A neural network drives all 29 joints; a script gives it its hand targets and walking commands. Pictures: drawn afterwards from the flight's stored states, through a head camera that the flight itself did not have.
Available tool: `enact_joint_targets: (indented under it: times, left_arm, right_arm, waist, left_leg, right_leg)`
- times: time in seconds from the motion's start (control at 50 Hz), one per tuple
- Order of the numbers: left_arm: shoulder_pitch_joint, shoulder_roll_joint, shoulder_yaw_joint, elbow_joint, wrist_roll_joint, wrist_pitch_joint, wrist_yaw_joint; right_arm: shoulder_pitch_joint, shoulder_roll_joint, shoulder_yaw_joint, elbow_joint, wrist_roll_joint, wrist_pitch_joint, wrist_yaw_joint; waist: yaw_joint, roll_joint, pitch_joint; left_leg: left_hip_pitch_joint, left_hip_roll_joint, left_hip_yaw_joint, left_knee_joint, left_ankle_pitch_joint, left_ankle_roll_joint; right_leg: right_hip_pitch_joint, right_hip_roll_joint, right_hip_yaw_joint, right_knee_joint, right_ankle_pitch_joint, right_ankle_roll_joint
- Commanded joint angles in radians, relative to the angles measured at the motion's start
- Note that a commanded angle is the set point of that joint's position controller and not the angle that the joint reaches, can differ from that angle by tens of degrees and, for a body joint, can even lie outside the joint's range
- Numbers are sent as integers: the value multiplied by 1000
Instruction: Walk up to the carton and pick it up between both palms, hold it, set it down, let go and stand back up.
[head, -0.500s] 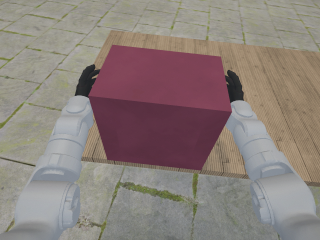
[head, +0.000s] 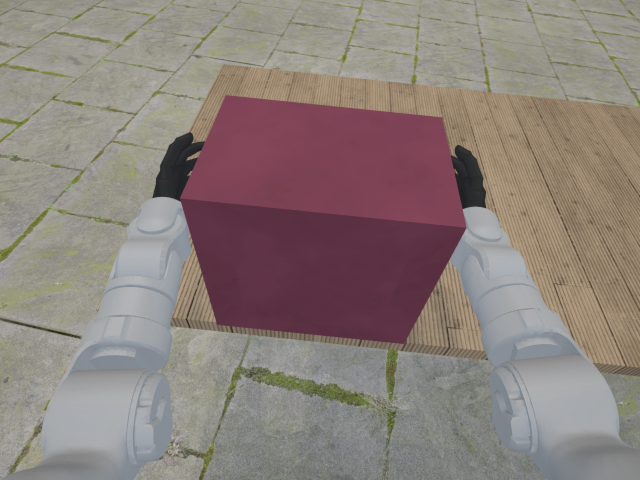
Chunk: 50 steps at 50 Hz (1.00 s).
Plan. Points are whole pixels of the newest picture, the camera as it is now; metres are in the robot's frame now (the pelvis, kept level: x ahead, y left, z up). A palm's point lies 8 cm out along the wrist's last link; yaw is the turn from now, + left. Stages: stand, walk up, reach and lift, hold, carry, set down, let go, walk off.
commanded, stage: reach and lift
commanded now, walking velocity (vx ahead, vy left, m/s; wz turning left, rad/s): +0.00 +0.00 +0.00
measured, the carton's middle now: (321, 228) +0.44 +0.00 +0.09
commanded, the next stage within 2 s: none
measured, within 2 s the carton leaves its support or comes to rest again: leaves its support in 0.90 s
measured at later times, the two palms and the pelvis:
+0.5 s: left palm (170, 210) +0.42 +0.18 +0.13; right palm (467, 218) +0.42 -0.18 +0.13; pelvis +0.00 +0.00 +0.01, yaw +1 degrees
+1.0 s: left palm (169, 211) +0.41 +0.18 +0.14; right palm (467, 220) +0.42 -0.17 +0.13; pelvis +0.00 +0.00 +0.01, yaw +1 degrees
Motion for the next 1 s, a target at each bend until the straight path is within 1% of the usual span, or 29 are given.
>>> enact_joint_targets:
  times: [0.0,0.06,0.1,0.12,0.14,0.18,0.24,0.26,0.28,0.3,0.34,0.38,0.42,0.46,0.48,0.5,0.52,0.54,0.62,0.66,0.72,0.8,0.82,0.84,0.86,0.92,0.94,0.96,0.98]
  left_arm:
    - [-449,-79,-2,-118,73,-46,-42]
    - [-457,-281,-24,-131,166,-56,-107]
    - [-432,-439,-30,-93,234,-58,-161]
    - [-426,-472,-58,-101,235,-62,-179]
    - [-395,-496,-56,-83,258,-58,-189]
    - [-392,-501,-52,-115,275,-58,-192]
    - [-369,-506,-46,-130,295,-36,-201]
    - [-337,-497,-26,-114,311,-24,-203]
    - [-340,-507,-31,-152,314,-18,-206]
    - [-352,-507,-22,-125,325,-7,-208]
    - [-364,-506,-23,-148,326,-1,-206]
    - [-341,-510,-41,-176,323,7,-203]
    - [-333,-517,-35,-154,333,23,-206]
    - [-348,-500,-29,-181,336,27,-204]
    - [-359,-519,-43,-189,326,23,-198]
    - [-383,-524,-48,-202,314,16,-192]
    - [-374,-526,-46,-184,319,11,-187]
    - [-392,-526,-44,-194,319,3,-186]
    - [-402,-556,-64,-189,323,-7,-171]
    - [-460,-544,-60,-214,300,-36,-170]
    - [-429,-549,-51,-157,316,-30,-172]
    - [-507,-551,-77,-188,292,-77,-164]
    - [-473,-537,-65,-154,304,-74,-164]
    - [-475,-553,-76,-166,293,-73,-162]
    - [-516,-555,-95,-201,282,-87,-158]
    - [-470,-550,-90,-149,304,-87,-153]
    - [-523,-546,-88,-186,292,-95,-152]
    - [-520,-559,-108,-196,284,-91,-150]
    - [-480,-558,-106,-160,288,-74,-149]
  right_arm:
    - [-504,115,3,-191,-88,-62,88]
    - [-530,318,-9,-220,-190,-110,146]
    - [-526,475,-25,-212,-289,-137,201]
    - [-503,503,-39,-219,-325,-151,216]
    - [-488,519,-56,-219,-348,-161,227]
    - [-494,546,-60,-257,-382,-182,234]
    - [-454,575,-66,-234,-411,-179,235]
    - [-440,569,-73,-232,-419,-175,236]
    - [-430,567,-75,-239,-430,-175,235]
    - [-443,557,-100,-227,-456,-172,235]
    - [-446,577,-110,-219,-463,-176,239]
    - [-410,590,-91,-213,-447,-178,237]
    - [-412,584,-106,-186,-457,-166,236]
    - [-430,582,-120,-200,-460,-166,239]
    - [-429,585,-124,-201,-464,-172,242]
    - [-452,595,-115,-209,-460,-183,247]
    - [-438,598,-125,-192,-474,-181,250]
    - [-442,604,-126,-185,-484,-186,251]
    - [-456,610,-136,-182,-500,-199,256]
    - [-508,624,-141,-222,-503,-229,254]
    - [-491,643,-129,-171,-506,-221,248]
    - [-537,657,-120,-161,-489,-263,247]
    - [-517,646,-124,-151,-496,-263,245]
    - [-522,644,-121,-153,-496,-264,242]
    - [-542,646,-118,-169,-496,-281,242]
    - [-537,643,-84,-151,-480,-295,241]
    - [-573,651,-85,-166,-474,-302,242]
    - [-559,640,-84,-151,-471,-302,239]
    - [-540,620,-80,-130,-468,-292,236]
  waist:
    - [11,-19,-544]
    - [13,19,-532]
    - [9,-2,-467]
    - [3,-1,-468]
    - [3,7,-438]
    - [7,-32,-430]
    - [-2,-24,-386]
    - [9,-26,-351]
    - [5,-24,-354]
    - [-2,-24,-327]
    - [7,-22,-333]
    - [4,-10,-324]
    - [-4,3,-288]
    - [6,-7,-312]
    - [-7,9,-342]
    - [8,4,-358]
    - [-1,4,-343]
    - [-4,-15,-362]
    - [-7,11,-411]
    - [-6,-27,-439]
    - [-6,-14,-412]
    - [-4,6,-443]
    - [-5,-12,-405]
    - [-15,-16,-418]
    - [-13,-14,-460]
    - [10,-23,-433]
    - [11,-30,-460]
    - [2,-4,-457]
    - [4,-8,-432]
  left_leg:
    - [725,-56,-27,105,300,-1]
    - [746,-62,-12,82,329,-6]
    - [760,-63,-10,66,342,-5]
    - [790,-66,-8,60,356,-7]
    - [794,-61,0,54,370,-5]
    - [777,-65,12,45,368,9]
    - [775,-73,27,35,351,14]
    - [778,-71,29,31,343,19]
    - [793,-72,30,24,342,15]
    - [786,-71,36,27,312,13]
    - [791,-69,45,15,297,18]
    - [782,-70,52,19,329,19]
    - [771,-69,54,10,294,20]
    - [782,-71,53,0,259,24]
    - [796,-68,52,8,281,20]
    - [808,-69,55,15,312,16]
    - [807,-68,58,15,291,15]
    - [810,-67,56,8,276,19]
    - [851,-60,62,24,320,11]
    - [804,-65,57,20,290,16]
    - [775,-69,68,10,285,23]
    - [771,-69,70,22,307,18]
    - [775,-67,66,14,269,22]
    - [781,-62,57,14,302,19]
    - [779,-63,62,17,313,14]
    - [792,-64,68,24,337,21]
    - [785,-63,70,27,326,19]
    - [797,-61,67,25,332,16]
    - [810,-60,68,26,330,14]
  right_leg:
    - [-71,23,-64,-56,426,84]
    - [-4,15,-68,-58,488,85]
    - [29,18,-88,-65,506,85]
    - [41,18,-94,-64,521,85]
    - [47,19,-99,-70,510,82]
    - [68,26,-108,-67,509,85]
    - [76,26,-116,-67,505,96]
    - [65,26,-115,-68,489,98]
    - [65,31,-123,-79,468,96]
    - [45,26,-126,-83,424,97]
    - [33,23,-127,-84,385,99]
    - [60,21,-122,-75,432,96]
    - [50,21,-120,-88,384,94]
    - [31,22,-129,-87,340,92]
    - [10,25,-133,-89,340,92]
    - [0,26,-137,-86,347,93]
    - [-8,25,-139,-93,328,91]
    - [-11,24,-134,-95,334,92]
    - [-28,31,-144,-91,350,85]
    - [10,27,-145,-79,371,90]
    - [41,16,-127,-71,414,100]
    - [55,16,-135,-56,425,97]
    - [56,15,-131,-71,403,94]
    - [58,16,-132,-69,416,90]
    - [56,14,-134,-66,423,91]
    - [83,15,-130,-62,455,89]
    - [92,21,-136,-61,452,89]
    - [76,14,-132,-64,445,81]
    - [72,16,-131,-77,423,77]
